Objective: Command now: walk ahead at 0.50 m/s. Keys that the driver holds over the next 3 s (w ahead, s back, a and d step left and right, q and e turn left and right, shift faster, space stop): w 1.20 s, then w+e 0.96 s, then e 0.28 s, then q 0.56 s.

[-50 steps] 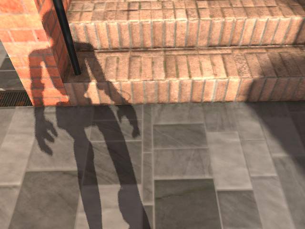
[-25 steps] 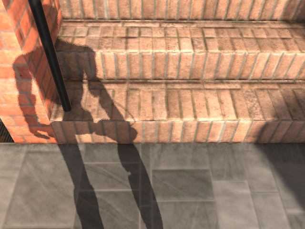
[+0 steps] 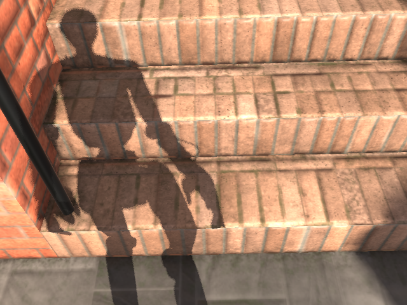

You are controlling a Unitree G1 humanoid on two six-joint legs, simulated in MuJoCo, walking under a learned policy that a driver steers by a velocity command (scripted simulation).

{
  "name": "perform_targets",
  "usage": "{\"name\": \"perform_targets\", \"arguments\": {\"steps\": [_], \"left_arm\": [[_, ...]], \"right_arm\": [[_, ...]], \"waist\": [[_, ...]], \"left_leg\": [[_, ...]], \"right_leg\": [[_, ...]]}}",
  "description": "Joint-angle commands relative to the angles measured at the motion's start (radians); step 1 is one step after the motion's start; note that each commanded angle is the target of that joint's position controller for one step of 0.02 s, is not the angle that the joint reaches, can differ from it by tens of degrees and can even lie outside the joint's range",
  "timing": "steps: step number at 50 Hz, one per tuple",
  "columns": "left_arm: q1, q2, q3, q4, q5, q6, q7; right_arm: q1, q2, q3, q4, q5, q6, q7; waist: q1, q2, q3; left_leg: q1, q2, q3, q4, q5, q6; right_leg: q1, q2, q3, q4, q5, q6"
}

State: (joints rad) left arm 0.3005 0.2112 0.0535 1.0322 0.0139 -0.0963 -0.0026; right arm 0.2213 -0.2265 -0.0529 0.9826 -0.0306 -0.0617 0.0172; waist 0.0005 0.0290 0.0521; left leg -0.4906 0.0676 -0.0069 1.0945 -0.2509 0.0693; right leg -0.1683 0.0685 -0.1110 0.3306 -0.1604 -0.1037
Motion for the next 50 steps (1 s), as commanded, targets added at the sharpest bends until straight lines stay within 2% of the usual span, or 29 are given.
{"name": "perform_targets", "arguments": {"steps": [1, 6, 11, 13, 14, 15, 16, 17, 18, 19, 20, 21, 22, 23, 27, 32, 33, 36, 37, 38, 39, 40, 41, 42, 43, 44, 45, 47, 50], "left_arm": [[0.051, 0.104, 0.011, -0.015, -0.005, -0.025, 0.001], [0.117, 0.104, 0.005, 0.002, -0.001, -0.023, 0.0], [0.179, 0.114, 0.007, 0.033, 0.006, -0.021, 0.013], [0.163, 0.124, 0.011, 0.037, 0.009, -0.017, 0.019], [0.156, 0.12, 0.008, 0.038, 0.006, -0.013, 0.019], [0.133, 0.129, 0.009, 0.034, 0.005, -0.011, 0.02], [0.095, 0.118, 0.0, 0.015, 0.002, -0.013, 0.02], [0.097, 0.072, -0.018, -0.026, -0.028, -0.018, 0.013], [0.19, 0.04, -0.019, -0.018, -0.04, -0.013, 0.012], [0.116, 0.118, 0.004, -0.008, -0.007, -0.003, 0.015], [0.059, 0.098, 0.002, -0.023, 0.0, -0.006, 0.007], [0.031, 0.074, -0.002, -0.025, 0.001, -0.005, 0.002], [0.02, 0.067, -0.001, -0.025, 0.013, 0.004, -0.001], [0.034, 0.053, -0.004, -0.021, 0.023, 0.015, -0.007], [-0.024, 0.023, -0.012, -0.043, 0.033, 0.031, -0.016], [-0.215, 0.025, -0.03, -0.103, 0.015, 0.034, -0.007], [-0.163, 0.01, -0.036, -0.082, 0.009, 0.039, 0.002], [-0.211, 0.032, -0.034, -0.106, 0.012, 0.031, 0.01], [-0.198, 0.029, -0.035, -0.105, 0.011, 0.021, 0.015], [-0.091, 0.002, -0.037, -0.077, 0.01, 0.017, 0.026], [0.029, 0.007, -0.03, -0.04, 0.011, 0.006, 0.035], [0.144, 0.062, -0.015, -0.006, 0.023, -0.006, 0.04], [0.203, 0.197, 0.014, 0.003, 0.038, -0.011, 0.04], [0.186, 0.225, 0.03, 0.012, 0.01, 0.006, 0.034], [0.135, 0.157, 0.022, -0.003, -0.005, 0.015, 0.02], [0.069, 0.093, 0.007, -0.013, -0.007, 0.022, 0.009], [0.042, 0.053, -0.005, -0.012, 0.002, 0.024, 0.001], [0.069, 0.036, -0.015, 0.013, 0.008, 0.01, 0.007], [0.125, 0.072, -0.012, 0.04, 0.009, -0.013, 0.01]], "right_arm": [[0.035, -0.032, -0.003, -0.032, -0.008, 0.019, 0.011], [-0.174, -0.029, 0.009, -0.105, 0.006, 0.017, 0.018], [-0.267, -0.035, 0.016, -0.137, 0.011, 0.003, 0.004], [-0.242, -0.054, 0.01, -0.139, 0.008, -0.007, -0.001], [-0.184, -0.062, 0.005, -0.121, 0.007, -0.014, -0.005], [-0.083, -0.077, -0.004, -0.09, 0.006, -0.026, -0.012], [0.068, -0.095, -0.014, -0.039, -0.013, -0.043, -0.024], [0.225, -0.187, -0.038, -0.01, -0.036, -0.052, -0.037], [0.255, -0.258, -0.062, 0.007, -0.033, -0.042, -0.026], [0.157, -0.203, -0.052, -0.01, 0.003, -0.031, -0.017], [0.06, -0.141, -0.035, -0.029, 0.015, -0.03, -0.012], [0.016, -0.093, -0.021, -0.034, 0.017, -0.033, -0.009], [0.012, -0.063, -0.011, -0.023, 0.02, -0.038, -0.012], [0.018, -0.044, -0.002, -0.008, 0.02, -0.042, -0.015], [0.075, -0.091, -0.001, 0.025, 0.021, -0.063, -0.019], [0.127, -0.103, 0.002, 0.034, 0.017, -0.056, -0.019], [0.168, -0.09, 0.002, 0.049, 0.007, -0.052, -0.021], [0.188, -0.086, -0.001, 0.055, 0.008, -0.048, -0.024], [0.176, -0.093, -0.003, 0.05, 0.01, -0.049, -0.027], [0.133, -0.088, 0.003, 0.032, 0.019, -0.043, -0.03], [0.106, -0.106, -0.002, 0.023, 0.037, -0.042, -0.028], [0.065, -0.101, -0.001, -0.006, 0.053, -0.046, -0.028], [0.103, -0.014, 0.019, -0.039, 0.049, -0.048, -0.026], [0.219, 0.009, 0.02, 0.007, 0.037, -0.024, -0.031], [0.203, -0.01, 0.014, 0.026, -0.003, -0.009, -0.03], [0.149, -0.009, 0.007, 0.01, -0.014, -0.005, -0.021], [0.109, -0.014, 0.0, -0.006, -0.01, 0.002, -0.01], [0.091, 0.022, 0.005, -0.022, -0.011, 0.028, 0.001], [0.019, 0.051, 0.014, -0.077, -0.02, 0.039, -0.003]], "waist": [[-0.031, -0.077, 0.005], [0.021, -0.084, 0.034], [0.049, -0.104, 0.034], [0.025, -0.107, 0.022], [0.001, -0.108, -0.003], [-0.049, -0.098, -0.056], [-0.113, -0.067, -0.145], [-0.149, 0.051, -0.268], [-0.102, 0.235, -0.34], [-0.066, 0.068, -0.26], [-0.038, 0.033, -0.139], [-0.014, 0.007, -0.078], [0.004, 0.019, -0.041], [0.023, 0.027, -0.041], [0.042, 0.026, -0.063], [-0.009, 0.064, -0.037], [-0.007, 0.101, -0.072], [-0.016, 0.062, -0.015], [-0.006, 0.049, -0.014], [0.055, 0.029, -0.073], [0.11, -0.003, -0.126], [0.146, -0.031, -0.167], [0.096, -0.252, -0.195], [0.051, -0.271, -0.231], [0.034, -0.123, -0.134], [0.018, -0.102, -0.05], [-0.001, -0.107, 0.014], [-0.022, -0.099, 0.043], [-0.018, -0.048, 0.019]], "left_leg": [[-0.094, 0.046, 0.007, -0.056, 0.086, -0.031], [-0.111, 0.029, 0.058, -0.349, 0.225, -0.065], [-0.076, -0.011, 0.086, -0.514, 0.204, -0.029], [-0.032, -0.031, 0.088, -0.554, 0.129, 0.006], [0.029, -0.06, 0.105, -0.565, 0.084, 0.029], [0.144, -0.085, 0.11, -0.628, 0.084, 0.053], [0.361, -0.066, 0.087, -0.672, 0.179, 0.081], [0.657, 0.157, -0.181, -0.679, 0.202, 0.156], [0.808, 0.368, -0.561, -0.766, 0.303, 0.28], [0.711, 0.304, -0.504, -0.793, 0.165, 0.234], [0.565, 0.27, -0.384, -0.839, 0.115, 0.204], [0.473, 0.226, -0.307, -0.888, 0.121, 0.17], [0.41, 0.192, -0.245, -0.914, 0.19, 0.146], [0.37, 0.164, -0.187, -0.927, 0.252, 0.128], [0.327, 0.124, -0.046, -0.901, 0.584, 0.131], [0.327, 0.102, -0.015, -0.922, 0.482, 0.117], [0.338, 0.112, -0.013, -0.905, 0.416, 0.133], [0.354, 0.153, -0.068, -0.888, 0.339, 0.149], [0.37, 0.16, -0.074, -0.846, 0.451, 0.146], [0.392, 0.144, -0.046, -0.68, 0.812, 0.142], [0.405, 0.093, 0.004, -0.5, 0.96, 0.12], [0.287, 0.049, 0.017, -0.307, 0.75, 0.076], [0.057, -0.079, 0.098, -0.004, 0.08, 0.017], [-0.074, -0.123, 0.052, 0.214, -0.262, 0.007], [-0.149, -0.067, 0.005, 0.348, -0.235, 0.005], [-0.221, -0.044, 0.006, 0.412, -0.179, 0.006], [-0.274, -0.035, 0.016, 0.465, -0.129, 0.006], [-0.325, -0.03, 0.024, 0.533, -0.047, -0.01], [-0.417, -0.023, 0.033, 0.599, 0.018, -0.042]], "right_leg": [[0.021, -0.267, 0.222, -0.214, 0.172, -0.094], [0.069, -0.228, 0.15, -0.22, 0.271, -0.068], [0.201, -0.26, 0.134, -0.154, 0.431, -0.071], [0.249, -0.283, 0.135, -0.086, 0.565, -0.07], [0.27, -0.292, 0.128, -0.014, 0.717, -0.068], [0.271, -0.277, 0.119, 0.11, 0.802, -0.056], [0.185, -0.232, 0.09, 0.289, 0.77, -0.031], [-0.09, -0.151, 0.034, 0.581, 0.44, 0.008], [-0.356, 0.017, 0.036, 0.883, -0.346, 0.025], [-0.413, -0.056, 0.166, 0.928, -0.301, 0.001], [-0.424, -0.092, 0.162, 0.899, -0.215, 0.0], [-0.404, -0.125, 0.156, 0.845, -0.157, 0.004], [-0.375, -0.141, 0.149, 0.807, -0.131, 0.016], [-0.333, -0.149, 0.142, 0.78, -0.113, 0.03], [-0.315, -0.139, 0.092, 0.69, -0.062, 0.079], [-0.275, -0.129, 0.046, 0.382, 0.019, 0.101], [-0.23, -0.118, 0.026, 0.405, -0.006, 0.094], [-0.234, -0.117, 0.029, 0.329, -0.057, 0.07], [-0.208, -0.102, 0.027, 0.287, -0.073, 0.059], [-0.099, -0.048, -0.015, 0.236, -0.06, 0.037], [0.0, -0.038, -0.01, 0.11, 0.036, 0.019], [0.159, -0.122, 0.092, 0.029, 0.182, 0.002], [0.307, -0.394, 0.404, 0.002, 0.633, -0.057], [0.296, -0.48, 0.532, -0.016, 0.565, -0.21], [0.189, -0.444, 0.487, -0.046, 0.219, -0.226], [0.088, -0.39, 0.439, -0.1, -0.074, -0.191], [0.011, -0.342, 0.393, -0.135, -0.21, -0.151], [-0.067, -0.285, 0.333, -0.146, -0.285, -0.113], [-0.072, -0.29, 0.303, -0.125, -0.109, -0.141]]}}
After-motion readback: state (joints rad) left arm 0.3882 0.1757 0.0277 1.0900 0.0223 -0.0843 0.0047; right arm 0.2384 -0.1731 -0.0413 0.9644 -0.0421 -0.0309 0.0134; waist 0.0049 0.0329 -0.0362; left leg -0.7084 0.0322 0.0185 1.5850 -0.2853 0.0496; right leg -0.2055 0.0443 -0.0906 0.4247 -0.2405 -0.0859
